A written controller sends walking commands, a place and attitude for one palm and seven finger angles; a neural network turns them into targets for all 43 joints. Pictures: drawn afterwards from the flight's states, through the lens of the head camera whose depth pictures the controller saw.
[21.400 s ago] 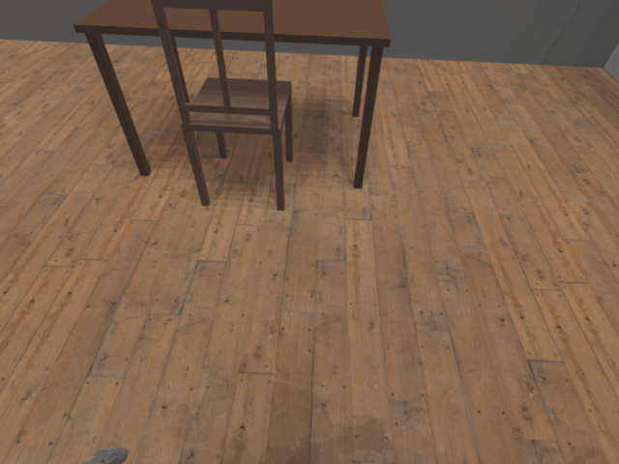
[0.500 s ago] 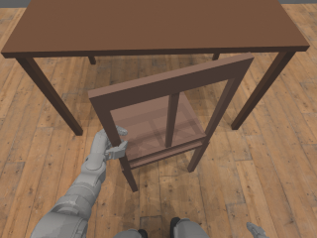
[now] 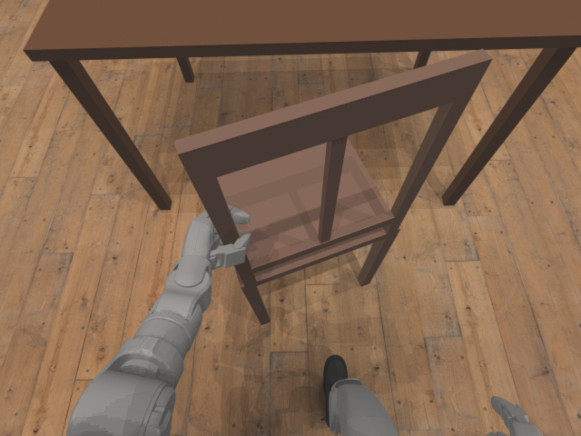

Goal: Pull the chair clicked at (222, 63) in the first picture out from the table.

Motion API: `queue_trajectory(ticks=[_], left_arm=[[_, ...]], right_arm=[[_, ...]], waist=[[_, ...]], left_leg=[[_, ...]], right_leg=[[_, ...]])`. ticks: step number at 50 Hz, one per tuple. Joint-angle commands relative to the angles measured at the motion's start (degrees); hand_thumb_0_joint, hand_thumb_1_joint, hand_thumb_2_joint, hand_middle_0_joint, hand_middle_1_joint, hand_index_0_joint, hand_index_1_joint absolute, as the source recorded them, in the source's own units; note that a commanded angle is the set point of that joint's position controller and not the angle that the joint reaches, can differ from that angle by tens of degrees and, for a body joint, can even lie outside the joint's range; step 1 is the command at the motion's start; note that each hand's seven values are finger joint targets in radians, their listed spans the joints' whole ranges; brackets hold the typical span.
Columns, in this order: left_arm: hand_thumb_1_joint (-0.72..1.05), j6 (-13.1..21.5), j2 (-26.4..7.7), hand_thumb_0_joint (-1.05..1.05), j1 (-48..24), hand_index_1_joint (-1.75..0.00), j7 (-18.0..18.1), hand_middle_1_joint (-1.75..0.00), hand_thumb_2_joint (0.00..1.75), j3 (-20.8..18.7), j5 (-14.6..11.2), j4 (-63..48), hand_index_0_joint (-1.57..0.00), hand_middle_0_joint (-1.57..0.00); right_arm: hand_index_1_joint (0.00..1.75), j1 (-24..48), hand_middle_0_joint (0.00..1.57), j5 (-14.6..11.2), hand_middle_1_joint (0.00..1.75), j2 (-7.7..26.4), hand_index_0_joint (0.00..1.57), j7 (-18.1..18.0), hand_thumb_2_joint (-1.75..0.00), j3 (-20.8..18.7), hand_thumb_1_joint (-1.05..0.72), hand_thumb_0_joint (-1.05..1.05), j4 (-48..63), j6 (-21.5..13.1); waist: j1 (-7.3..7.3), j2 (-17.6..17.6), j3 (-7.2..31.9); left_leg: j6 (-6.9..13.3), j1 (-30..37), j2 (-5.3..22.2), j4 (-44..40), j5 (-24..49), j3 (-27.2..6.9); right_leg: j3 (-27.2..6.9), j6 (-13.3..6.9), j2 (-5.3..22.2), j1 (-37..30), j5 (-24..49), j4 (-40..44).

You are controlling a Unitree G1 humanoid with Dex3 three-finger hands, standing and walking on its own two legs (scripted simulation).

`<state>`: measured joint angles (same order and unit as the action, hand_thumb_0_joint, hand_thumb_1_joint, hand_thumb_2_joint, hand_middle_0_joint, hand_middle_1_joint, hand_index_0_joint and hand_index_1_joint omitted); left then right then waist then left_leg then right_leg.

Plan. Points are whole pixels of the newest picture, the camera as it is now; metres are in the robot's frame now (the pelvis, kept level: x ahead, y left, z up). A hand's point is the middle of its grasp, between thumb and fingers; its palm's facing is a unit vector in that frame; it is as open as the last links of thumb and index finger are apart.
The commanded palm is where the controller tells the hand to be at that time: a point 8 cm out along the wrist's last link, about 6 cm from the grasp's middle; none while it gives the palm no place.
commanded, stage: step backward, pulling the chair out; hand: left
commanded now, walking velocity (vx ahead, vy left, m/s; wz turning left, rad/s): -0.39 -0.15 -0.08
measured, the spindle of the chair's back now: (329, 198) +0.46 -0.09 -0.06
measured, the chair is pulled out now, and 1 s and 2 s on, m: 0.19 0.24 0.26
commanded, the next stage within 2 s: none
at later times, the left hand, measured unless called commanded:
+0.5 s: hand (230, 277) +0.34 +0.08 -0.07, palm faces -0.17 -0.96 -0.21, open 5.8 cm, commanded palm +0.34 +0.13 -0.06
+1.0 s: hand (230, 283) +0.33 +0.08 -0.06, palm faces -0.17 -0.96 -0.21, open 5.8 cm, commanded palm +0.33 +0.13 -0.06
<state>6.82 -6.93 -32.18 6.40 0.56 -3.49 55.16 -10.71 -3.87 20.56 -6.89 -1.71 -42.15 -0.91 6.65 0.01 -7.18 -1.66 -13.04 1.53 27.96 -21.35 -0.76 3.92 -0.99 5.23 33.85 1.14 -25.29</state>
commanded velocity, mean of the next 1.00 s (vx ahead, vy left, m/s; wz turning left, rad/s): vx -0.38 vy -0.07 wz -0.03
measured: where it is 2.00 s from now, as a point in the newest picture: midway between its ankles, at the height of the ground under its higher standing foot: outside the picture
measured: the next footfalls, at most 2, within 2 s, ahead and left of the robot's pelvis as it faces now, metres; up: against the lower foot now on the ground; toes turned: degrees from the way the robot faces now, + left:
none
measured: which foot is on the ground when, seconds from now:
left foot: down 0.00-1.00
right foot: down 0.00-1.00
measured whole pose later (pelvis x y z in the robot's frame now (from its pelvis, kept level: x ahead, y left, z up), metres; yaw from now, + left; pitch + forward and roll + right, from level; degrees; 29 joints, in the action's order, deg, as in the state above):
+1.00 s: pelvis -0.05 +0.01 -0.01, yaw -2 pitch +4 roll +4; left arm 8.4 -8.0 -30.9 5.3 1.3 -0.6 56.4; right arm -13.4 -3.0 13.9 -5.9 -0.7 -41.4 0.0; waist 5.1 -2.3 -7.3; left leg -3.3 -16.4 0.1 36.0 -23.3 1.7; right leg -0.2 0.0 5.1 35.9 -0.6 -31.5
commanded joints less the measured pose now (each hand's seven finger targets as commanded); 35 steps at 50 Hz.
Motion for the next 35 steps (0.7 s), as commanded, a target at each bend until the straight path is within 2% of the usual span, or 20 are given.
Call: queue_trajectory(ticks=[1,2,3,4,5,7,10,12,14,18,20,21,22,23,25,27,29,30,32,35], left_arm=[[0.90,3.2,-8.8,0.00,-14.3,-1.45,-1.1,-1.45,0.90,0.8,1.8,-13.9,-0.50,-0.50],[0.90,3.4,-7.5,0.00,-15.4,-1.45,-1.8,-1.45,0.90,1.8,2.1,-15.7,-0.50,-0.50],[0.90,4.3,-6.9,0.00,-18.1,-1.45,-2.1,-1.45,0.90,3.0,2.6,-19.4,-0.50,-0.50],[0.90,4.6,-6.5,0.00,-18.0,-1.45,-2.2,-1.45,0.90,3.4,3.0,-20.7,-0.50,-0.50],[0.90,4.8,-6.9,0.00,-18.0,-1.45,-2.1,-1.45,0.90,2.9,3.4,-22.0,-0.50,-0.50],[0.90,4.6,-7.2,0.00,-15.9,-1.45,-1.9,-1.45,0.90,1.6,3.4,-19.1,-0.50,-0.50],[0.90,5.3,-7.8,0.00,-21.4,-1.45,-2.0,-1.45,0.90,1.6,2.7,-17.0,-0.50,-0.50],[0.90,5.8,-8.7,0.00,-19.6,-1.45,-2.2,-1.45,0.90,0.9,2.2,-13.3,-0.50,-0.50],[0.90,6.2,-9.9,0.00,-17.2,-1.45,-2.2,-1.45,0.90,-0.4,2.7,-10.7,-0.50,-0.50],[0.90,7.2,-9.6,0.00,-18.2,-1.45,-1.7,-1.45,0.90,-0.5,3.4,-8.4,-0.50,-0.50],[0.90,7.8,-9.6,0.00,-18.2,-1.45,-1.5,-1.45,0.90,-0.8,4.0,-9.6,-0.50,-0.50],[0.90,7.9,-9.5,0.00,-18.1,-1.45,-1.3,-1.45,0.90,-1.2,4.3,-10.6,-0.50,-0.50],[0.90,7.9,-9.0,0.00,-18.1,-1.45,-1.3,-1.45,0.90,-1.0,4.5,-11.2,-0.50,-0.50],[0.90,7.8,-9.1,0.00,-18.7,-1.45,-1.2,-1.45,0.90,-1.4,4.5,-12.2,-0.50,-0.50],[0.90,7.5,-9.1,0.00,-19.5,-1.45,-1.3,-1.45,0.90,-1.4,3.8,-12.1,-0.50,-0.50],[0.90,7.1,-9.2,0.00,-19.6,-1.45,-1.7,-1.45,0.90,-0.7,3.8,-10.9,-0.50,-0.50],[0.90,7.1,-10.2,0.00,-18.7,-1.45,-1.5,-1.45,0.90,-1.7,3.6,-10.2,-0.50,-0.50],[0.90,7.1,-10.5,0.00,-18.1,-1.45,-1.3,-1.45,0.90,-1.8,3.5,-9.4,-0.50,-0.50],[0.90,7.5,-9.8,0.00,-17.9,-1.45,-1.2,-1.45,0.90,-1.1,3.8,-9.8,-0.50,-0.50],[0.90,7.8,-9.0,0.00,-15.9,-1.45,-0.8,-1.45,0.90,-0.7,4.5,-12.6,-0.50,-0.50]], right_arm=[[0.30,-6.8,0.20,-0.2,0.30,3.1,0.20,-0.7,-0.90,-2.0,-0.90,0.00,6.0,1.2],[0.30,-6.7,0.20,-0.3,0.30,3.2,0.20,-0.3,-0.90,-2.2,-0.90,0.00,6.8,1.6],[0.30,-4.7,0.20,0.4,0.30,1.9,0.20,-0.3,-0.90,-2.0,-0.90,0.00,8.3,2.0],[0.30,-3.6,0.20,1.1,0.30,1.9,0.20,-0.2,-0.90,-1.8,-0.90,0.00,9.5,2.6],[0.30,-3.0,0.20,1.5,0.30,2.0,0.20,-0.1,-0.90,-1.9,-0.90,0.00,10.1,3.3],[0.30,-3.3,0.20,1.4,0.30,1.8,0.20,0.2,-0.90,-2.0,-0.90,0.00,10.6,3.8],[0.30,-5.2,0.20,0.8,0.30,1.1,0.20,-0.1,-0.90,-2.0,-0.90,0.00,7.9,3.0],[0.30,-8.0,0.20,0.3,0.30,0.3,0.20,-0.1,-0.90,-2.0,-0.90,0.00,5.3,2.0],[0.30,-9.6,0.20,0.3,0.30,-0.2,0.20,0.1,-0.90,-1.7,-0.90,0.00,3.1,0.3],[0.30,-9.1,0.20,0.8,0.30,-0.1,0.20,-0.2,-0.90,-0.6,-0.90,0.00,1.9,-1.5],[0.30,-7.3,0.20,1.3,0.30,0.9,0.20,-0.3,-0.90,-0.8,-0.90,0.00,3.1,-1.4],[0.30,-6.6,0.20,1.4,0.30,1.0,0.20,-0.2,-0.90,-1.0,-0.90,0.00,4.3,-1.3],[0.30,-5.7,0.20,1.5,0.30,0.8,0.20,-0.1,-0.90,-1.1,-0.90,0.00,5.3,-1.0],[0.30,-5.5,0.20,1.3,0.30,0.5,0.20,0.0,-0.90,-1.4,-0.90,0.00,5.8,-0.7],[0.30,-7.0,0.20,0.7,0.30,0.5,0.20,0.0,-0.90,-1.9,-0.90,0.00,5.5,-0.5],[0.30,-8.6,0.20,0.6,0.30,-0.1,0.20,0.5,-0.90,-1.7,-0.90,0.00,4.7,-0.6],[0.30,-10.1,0.20,0.1,0.30,-0.2,0.20,0.5,-0.90,-1.7,-0.90,0.00,3.6,-1.3],[0.30,-10.4,0.20,0.2,0.30,0.3,0.20,0.4,-0.90,-1.7,-0.90,0.00,3.0,-1.7],[0.30,-9.9,0.20,0.6,0.30,0.5,0.20,0.4,-0.90,-1.3,-0.90,0.00,3.4,-1.8],[0.30,-6.5,0.20,1.3,0.30,2.4,0.20,0.3,-0.90,-2.0,-0.90,0.00,6.2,-0.6]], waist=[[-3.53,-1.4,32.0],[-3.42,-1.7,33.3],[-2.51,7.9,31.7],[-2.65,12.9,29.2],[-3.13,15.1,27.5],[-4.01,11.7,21.5],[-3.28,-2.3,21.5],[-3.18,-10.2,22.3],[-3.18,-13.1,24.4],[-3.20,-4.5,26.2],[-3.83,4.9,26.5],[-4.08,7.5,25.9],[-4.42,7.4,24.3],[-4.52,4.1,24.2],[-3.86,-7.3,25.7],[-3.39,-11.3,24.2],[-2.94,-15.0,25.3],[-2.85,-13.0,25.4],[-2.77,-4.8,26.8],[-4.00,12.7,24.0]], left_leg=[[1.6,2.6,5.1,-6.1,17.3,0.2],[1.6,4.1,6.3,-5.5,18.6,0.4],[1.7,2.3,6.5,-5.4,19.6,1.9],[1.8,-1.9,7.7,-6.0,19.5,0.4],[2.3,-4.0,9.4,-6.7,20.2,-0.9],[2.6,-10.1,10.9,-5.5,18.9,-0.8],[0.8,-9.3,7.7,3.3,14.9,1.6],[-0.3,-5.3,2.1,9.4,2.5,3.8],[0.0,-1.7,-1.0,12.2,-3.7,4.3],[1.3,-1.2,1.0,1.6,-1.2,4.0],[2.4,-6.8,4.1,-2.5,0.4,1.2],[3.0,-10.1,6.1,-3.4,2.8,-0.5],[3.1,-13.7,7.5,-3.2,4.1,-1.2],[2.7,-14.4,7.4,-1.2,5.6,-0.6],[1.3,-12.0,4.3,5.3,5.0,0.5],[0.4,-8.1,0.3,10.4,-6.0,2.3],[0.6,-2.1,-1.6,12.2,-5.4,4.0],[0.8,-0.4,-1.1,9.7,-4.1,4.2],[1.5,-0.9,1.1,1.5,-2.3,3.3],[4.0,-12.2,8.5,-5.6,3.1,-3.1]], right_leg=[[-5.2,2.0,2.0,-28.7,4.4,-2.4],[-4.6,2.7,0.6,-28.1,2.4,-3.4],[-4.1,2.2,0.8,-26.8,4.5,-6.5],[-3.5,1.9,0.3,-26.3,2.8,-10.3],[-3.2,1.7,-0.5,-25.7,0.3,-13.5],[-2.9,1.0,-1.4,-24.6,-1.6,-16.8],[-7.3,-1.4,2.3,-23.9,9.3,-11.6],[-11.3,-2.7,6.4,-18.3,0.7,-2.0],[-12.0,-3.1,8.2,-16.0,-8.1,4.4],[-7.0,0.5,5.4,-16.1,-14.6,0.4],[-5.4,1.5,2.5,-19.6,-12.5,-7.1],[-4.9,1.5,0.9,-20.9,-10.1,-12.0],[-4.8,1.4,0.7,-22.3,-8.7,-15.1],[-5.8,0.9,1.0,-23.3,-5.8,-15.1],[-9.6,-1.2,4.4,-23.3,0.7,-9.3],[-12.5,-2.5,8.3,-16.8,-10.8,0.1],[-11.7,-2.2,8.6,-13.5,-19.7,6.3],[-10.7,-2.0,8.3,-13.6,-18.8,6.3],[-8.1,0.1,6.1,-15.7,-16.6,1.5],[-4.7,1.2,0.6,-21.6,-11.0,-15.1]])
